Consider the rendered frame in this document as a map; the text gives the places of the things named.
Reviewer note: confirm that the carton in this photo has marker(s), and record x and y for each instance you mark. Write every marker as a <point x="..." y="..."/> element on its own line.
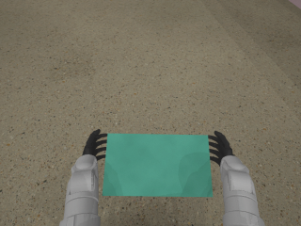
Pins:
<point x="157" y="165"/>

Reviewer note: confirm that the robot right forearm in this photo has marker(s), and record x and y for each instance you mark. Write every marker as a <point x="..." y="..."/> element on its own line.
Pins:
<point x="239" y="194"/>

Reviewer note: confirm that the robot left forearm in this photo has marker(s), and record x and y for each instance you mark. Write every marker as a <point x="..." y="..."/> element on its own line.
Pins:
<point x="82" y="195"/>

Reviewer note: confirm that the robot left hand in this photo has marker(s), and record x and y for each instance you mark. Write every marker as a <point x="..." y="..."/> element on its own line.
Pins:
<point x="92" y="144"/>

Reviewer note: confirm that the robot right hand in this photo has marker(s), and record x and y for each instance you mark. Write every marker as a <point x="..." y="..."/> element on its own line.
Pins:
<point x="222" y="146"/>

